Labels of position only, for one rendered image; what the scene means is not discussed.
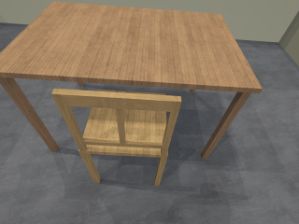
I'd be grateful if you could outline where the table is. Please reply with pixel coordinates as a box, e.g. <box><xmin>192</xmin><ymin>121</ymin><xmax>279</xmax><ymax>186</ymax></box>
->
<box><xmin>0</xmin><ymin>1</ymin><xmax>263</xmax><ymax>160</ymax></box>

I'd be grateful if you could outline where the chair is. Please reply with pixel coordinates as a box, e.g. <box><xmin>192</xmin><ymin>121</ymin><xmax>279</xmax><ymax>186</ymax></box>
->
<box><xmin>51</xmin><ymin>89</ymin><xmax>181</xmax><ymax>187</ymax></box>

